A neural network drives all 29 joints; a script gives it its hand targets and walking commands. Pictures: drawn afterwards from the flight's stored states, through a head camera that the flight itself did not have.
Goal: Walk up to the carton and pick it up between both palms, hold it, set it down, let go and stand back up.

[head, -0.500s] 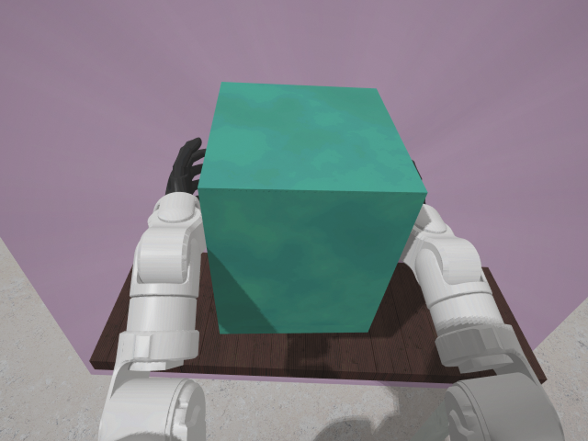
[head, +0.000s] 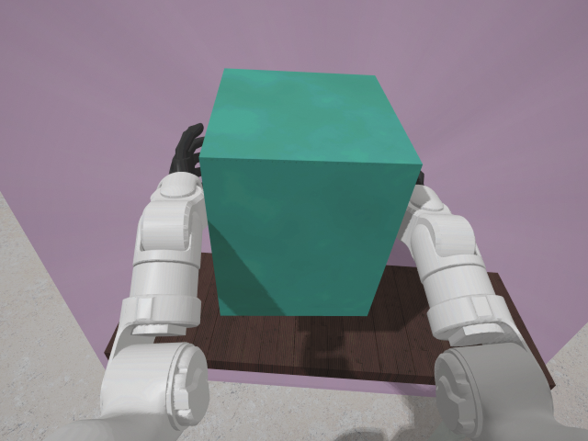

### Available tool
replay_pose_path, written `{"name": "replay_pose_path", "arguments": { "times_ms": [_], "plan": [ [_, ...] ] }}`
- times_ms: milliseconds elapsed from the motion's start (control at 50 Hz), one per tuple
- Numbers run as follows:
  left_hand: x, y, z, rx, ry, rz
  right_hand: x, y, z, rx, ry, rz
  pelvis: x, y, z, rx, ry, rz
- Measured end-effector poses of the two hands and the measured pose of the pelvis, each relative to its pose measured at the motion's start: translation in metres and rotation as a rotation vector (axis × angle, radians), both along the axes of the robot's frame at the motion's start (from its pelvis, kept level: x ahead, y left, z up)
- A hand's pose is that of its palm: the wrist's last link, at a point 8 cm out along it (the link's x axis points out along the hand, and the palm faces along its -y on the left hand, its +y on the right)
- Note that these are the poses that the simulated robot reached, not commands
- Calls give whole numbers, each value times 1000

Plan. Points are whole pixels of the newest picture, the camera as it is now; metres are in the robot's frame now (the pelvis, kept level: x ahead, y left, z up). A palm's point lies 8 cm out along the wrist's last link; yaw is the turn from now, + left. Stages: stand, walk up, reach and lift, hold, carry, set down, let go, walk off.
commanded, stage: hold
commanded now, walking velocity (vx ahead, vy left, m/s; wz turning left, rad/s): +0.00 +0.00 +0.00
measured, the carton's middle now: (297, 195) +0.38 +0.01 +0.19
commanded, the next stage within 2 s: none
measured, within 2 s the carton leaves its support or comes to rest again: neither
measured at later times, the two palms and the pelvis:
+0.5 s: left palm (198, 187) +0.38 +0.14 +0.20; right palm (415, 206) +0.37 -0.15 +0.19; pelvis +0.01 +0.00 +0.00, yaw +0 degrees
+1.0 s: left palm (188, 189) +0.37 +0.16 +0.20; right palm (406, 200) +0.37 -0.14 +0.19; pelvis +0.01 +0.00 +0.00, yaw +1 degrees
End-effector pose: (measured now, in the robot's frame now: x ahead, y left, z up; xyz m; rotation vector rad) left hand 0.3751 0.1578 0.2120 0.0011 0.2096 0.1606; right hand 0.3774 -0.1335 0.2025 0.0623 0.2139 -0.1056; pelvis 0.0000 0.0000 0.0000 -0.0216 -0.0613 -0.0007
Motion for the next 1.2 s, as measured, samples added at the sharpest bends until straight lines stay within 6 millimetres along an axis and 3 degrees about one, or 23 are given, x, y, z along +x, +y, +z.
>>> {"name": "replay_pose_path", "arguments": {
  "times_ms": [140, 360, 660, 900, 1100, 1200],
  "plan": [
    [7, 3, -9, 3, 12, -17, 5, 3, -5, -22, 12, -1, 3, -2, 0, -5, 17, 19],
    [6, -9, -19, 12, 12, -43, -4, -9, -18, 3, 14, -28, 10, 2, -1, -11, 1, 16],
    [1, -12, -6, 22, -19, -28, -5, -11, -9, 1, -20, -10, 9, 1, 0, -7, -6, -4],
    [-2, -1, -10, 5, -7, -18, -4, -1, -7, 2, -7, -3, 7, 0, 0, -7, -12, 16],
    [-4, -4, -6, 17, -36, -29, -9, -4, -3, -2, -38, -18, 5, 2, -1, -11, -2, 14],
    [1, -7, -11, 1, 16, -28, -7, -6, -10, -1, 11, -21, 3, 2, 0, -3, -9, 0]
  ]
}}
